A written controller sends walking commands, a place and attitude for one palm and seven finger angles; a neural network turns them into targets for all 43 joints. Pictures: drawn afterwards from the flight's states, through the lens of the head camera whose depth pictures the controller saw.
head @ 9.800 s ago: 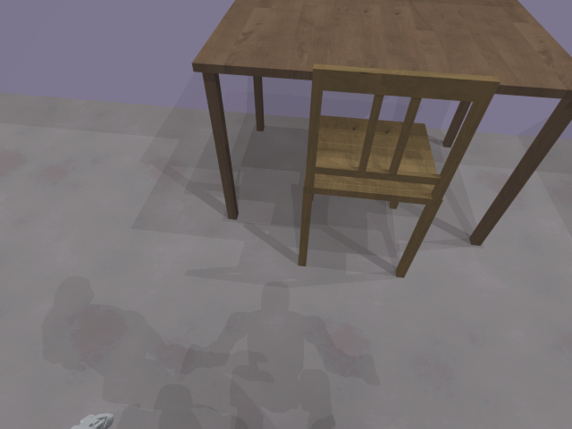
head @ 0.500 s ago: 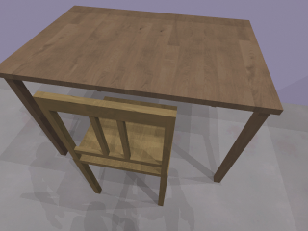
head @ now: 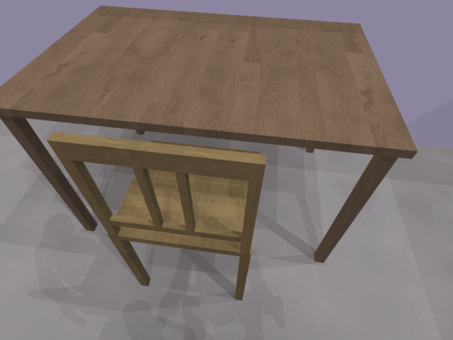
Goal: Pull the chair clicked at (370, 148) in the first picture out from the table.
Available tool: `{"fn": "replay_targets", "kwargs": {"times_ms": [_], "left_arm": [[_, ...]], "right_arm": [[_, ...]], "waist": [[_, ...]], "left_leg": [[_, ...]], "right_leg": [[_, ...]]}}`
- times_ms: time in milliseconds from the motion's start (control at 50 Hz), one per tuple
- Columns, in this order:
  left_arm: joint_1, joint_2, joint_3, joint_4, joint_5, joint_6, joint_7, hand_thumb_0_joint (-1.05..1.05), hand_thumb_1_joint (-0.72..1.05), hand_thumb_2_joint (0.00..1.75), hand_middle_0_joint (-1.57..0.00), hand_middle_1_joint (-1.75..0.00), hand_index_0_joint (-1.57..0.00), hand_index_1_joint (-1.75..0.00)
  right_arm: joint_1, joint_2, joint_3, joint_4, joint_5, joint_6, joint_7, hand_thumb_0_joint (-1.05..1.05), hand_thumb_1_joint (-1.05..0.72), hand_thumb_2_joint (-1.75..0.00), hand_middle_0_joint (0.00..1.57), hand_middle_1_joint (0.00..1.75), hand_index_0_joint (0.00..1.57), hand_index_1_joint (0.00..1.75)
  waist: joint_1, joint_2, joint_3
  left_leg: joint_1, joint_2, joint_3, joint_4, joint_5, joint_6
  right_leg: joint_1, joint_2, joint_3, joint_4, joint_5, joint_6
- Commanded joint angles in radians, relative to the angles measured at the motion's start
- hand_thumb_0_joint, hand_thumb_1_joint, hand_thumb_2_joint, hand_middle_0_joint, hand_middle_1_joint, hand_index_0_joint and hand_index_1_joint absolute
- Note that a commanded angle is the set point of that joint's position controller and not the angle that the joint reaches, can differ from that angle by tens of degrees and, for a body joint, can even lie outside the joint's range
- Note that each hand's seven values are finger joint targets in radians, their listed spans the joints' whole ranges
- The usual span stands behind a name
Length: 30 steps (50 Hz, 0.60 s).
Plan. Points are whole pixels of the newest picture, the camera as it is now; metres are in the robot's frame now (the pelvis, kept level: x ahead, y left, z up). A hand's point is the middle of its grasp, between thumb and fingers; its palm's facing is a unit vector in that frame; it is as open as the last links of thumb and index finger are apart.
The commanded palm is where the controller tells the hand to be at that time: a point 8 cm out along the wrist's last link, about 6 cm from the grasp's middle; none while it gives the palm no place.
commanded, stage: look again from close up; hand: left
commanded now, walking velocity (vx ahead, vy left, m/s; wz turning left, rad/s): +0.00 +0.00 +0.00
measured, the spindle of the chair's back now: (150, 198) +0.44 +0.22 -0.08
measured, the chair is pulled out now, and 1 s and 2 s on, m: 0.00 0.00 0.00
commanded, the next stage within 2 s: raise the hand toward the chair's back in 0.46 s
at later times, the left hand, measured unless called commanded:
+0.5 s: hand out of the picture -0.01 +0.19 -0.17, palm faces +0.01 -0.97 -0.23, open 7.4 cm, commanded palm none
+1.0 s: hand out of the picture +0.11 +0.18 -0.06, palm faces -0.02 -1.00 +0.00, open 9.4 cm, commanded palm +0.11 +0.24 -0.05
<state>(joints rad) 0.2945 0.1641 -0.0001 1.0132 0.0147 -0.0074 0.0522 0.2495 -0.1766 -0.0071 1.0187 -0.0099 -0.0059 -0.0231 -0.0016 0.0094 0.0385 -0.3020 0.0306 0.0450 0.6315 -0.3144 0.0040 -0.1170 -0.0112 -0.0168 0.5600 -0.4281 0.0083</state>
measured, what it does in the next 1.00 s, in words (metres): lowers itself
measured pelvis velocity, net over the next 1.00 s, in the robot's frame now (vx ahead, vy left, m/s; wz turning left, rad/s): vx -0.07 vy -0.03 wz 0.01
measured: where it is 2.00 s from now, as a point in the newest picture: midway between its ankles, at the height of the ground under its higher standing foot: outside the picture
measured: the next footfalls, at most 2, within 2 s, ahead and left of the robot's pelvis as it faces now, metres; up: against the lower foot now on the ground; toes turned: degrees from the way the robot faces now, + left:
none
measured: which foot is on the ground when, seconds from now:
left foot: down 0.00-1.00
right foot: down 0.00-1.00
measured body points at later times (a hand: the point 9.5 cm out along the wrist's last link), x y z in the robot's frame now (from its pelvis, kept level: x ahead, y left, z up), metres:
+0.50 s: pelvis -0.01 +0.01 +0.01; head +0.01 +0.01 +0.46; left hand -0.01 +0.24 -0.15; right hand +0.02 -0.23 -0.15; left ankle +0.01 +0.12 -0.73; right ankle -0.08 -0.12 -0.73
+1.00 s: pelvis -0.07 -0.03 -0.08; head -0.03 -0.01 +0.36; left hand +0.10 +0.23 -0.06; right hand +0.16 -0.28 -0.11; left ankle +0.01 +0.12 -0.73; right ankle -0.08 -0.12 -0.73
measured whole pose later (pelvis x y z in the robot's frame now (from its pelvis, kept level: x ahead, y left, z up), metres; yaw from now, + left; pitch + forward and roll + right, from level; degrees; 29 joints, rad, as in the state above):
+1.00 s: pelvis -0.07 -0.03 -0.08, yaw +1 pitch +12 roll -1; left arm 0.42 0.22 0.23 0.20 -0.31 -0.49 -0.45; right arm 0.13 -0.27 -0.08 0.50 0.04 -0.23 -0.04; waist 0.01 -0.01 -0.15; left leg -0.96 0.06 -0.02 1.15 -0.40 -0.03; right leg -0.79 0.01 -0.08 1.19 -0.61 -0.04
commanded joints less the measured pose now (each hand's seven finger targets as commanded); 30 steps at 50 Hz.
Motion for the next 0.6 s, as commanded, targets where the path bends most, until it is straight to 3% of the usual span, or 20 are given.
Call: {"fn": "replay_targets", "kwargs": {"times_ms": [0,80,120,240,340,520,540,560,580], "left_arm": [[0.059,0.118,0.017,-0.048,0.004,-0.001,0.0,0.0,0.9,0.9,-0.2,-0.3,-0.2,-0.3],[0.051,0.132,0.015,-0.048,0.002,0.004,-0.007,0.0,0.9,0.9,-0.2,-0.3,-0.2,-0.3],[0.06,0.13,0.013,-0.043,0.004,0.002,-0.007,0.0,0.9,0.9,-0.2,-0.3,-0.2,-0.3],[0.057,0.145,0.011,-0.032,0.002,-0.008,-0.008,0.0,0.9,0.9,-0.2,-0.3,-0.2,-0.3],[0.07,0.148,0.009,-0.015,0.0,-0.009,-0.006,0.0,0.9,0.9,-0.2,-0.3,-0.2,-0.3],[0.092,0.137,0.002,0.018,0.002,-0.013,-0.005,0.0,0.9,0.9,-0.2,-0.3,-0.2,-0.3],[0.122,0.12,0.004,0.03,0.018,-0.032,0.025,0.0,0.9,0.9,-0.2,-0.3,-0.2,-0.3],[-0.565,0.365,0.154,-1.505,-0.191,-0.229,0.02,0.0,0.88,0.89,-0.2,-0.3,-0.2,-0.3],[-0.384,0.45,0.222,-1.441,-0.133,-0.219,0.064,0.0,0.85,0.88,-0.2,-0.29,-0.2,-0.29]], "right_arm": [[0.022,-0.11,-0.017,-0.058,-0.003,-0.014,0.0,0.0,-0.9,-0.9,0.2,0.3,0.2,0.3],[0.022,-0.123,-0.017,-0.053,-0.004,-0.017,0.003,0.0,-0.9,-0.9,0.2,0.3,0.2,0.3],[0.014,-0.124,-0.017,-0.052,-0.002,-0.016,0.005,0.0,-0.9,-0.9,0.2,0.3,0.2,0.3],[0.036,-0.125,-0.013,-0.032,0.003,-0.024,0.004,0.0,-0.9,-0.9,0.2,0.3,0.2,0.3],[0.037,-0.124,-0.009,-0.011,0.006,-0.025,0.001,0.0,-0.9,-0.9,0.2,0.3,0.2,0.3],[0.019,-0.113,-0.009,0.017,0.009,-0.019,0.002,0.0,-0.9,-0.9,0.2,0.3,0.2,0.3],[-0.038,-0.133,-0.008,-0.048,0.006,-0.022,0.007,0.0,-0.9,-0.9,0.2,0.3,0.2,0.3],[0.034,-0.265,-0.052,-0.355,0.057,-0.162,-0.041,0.0,-0.9,-0.9,0.2,0.3,0.2,0.3],[-0.059,-0.166,-0.006,-0.293,0.059,-0.241,-0.092,0.0,-0.9,-0.9,0.2,0.3,0.2,0.3]], "waist": [[0.007,0.01,0.048],[0.013,0.057,0.029],[0.018,0.02,0.027],[0.007,-0.021,-0.02],[0.008,-0.005,-0.028],[0.008,-0.024,0.007],[0.015,-0.027,0.08],[-0.111,0.135,-0.438],[-0.046,0.139,-0.41]], "left_leg": [[0.018,0.069,-0.114,-0.168,0.179,0.051],[0.034,0.078,-0.136,-0.233,0.097,0.056],[0.035,0.077,-0.135,-0.242,0.065,0.054],[0.107,0.066,-0.095,-0.202,0.223,0.043],[0.135,0.066,-0.09,-0.193,0.305,0.042],[0.142,0.064,-0.08,-0.206,0.26,0.036],[0.061,0.073,-0.07,-0.018,0.352,0.014],[0.364,-0.022,-0.04,-0.14,0.463,0.034],[0.435,0.036,-0.018,-0.127,0.504,0.032]], "right_leg": [[-0.119,-0.041,0.052,-0.105,0.137,-0.046],[-0.12,-0.037,0.036,-0.105,0.077,-0.038],[-0.122,-0.043,0.043,-0.121,0.077,-0.035],[-0.108,-0.071,0.061,-0.139,0.199,-0.029],[-0.098,-0.079,0.061,-0.142,0.259,-0.024],[-0.113,-0.089,0.067,-0.177,0.267,-0.021],[-0.161,-0.119,0.128,-0.219,0.522,-0.016],[-0.098,-0.031,-0.032,-0.071,0.575,-0.036],[-0.187,0.008,-0.061,-0.024,0.388,-0.033]]}}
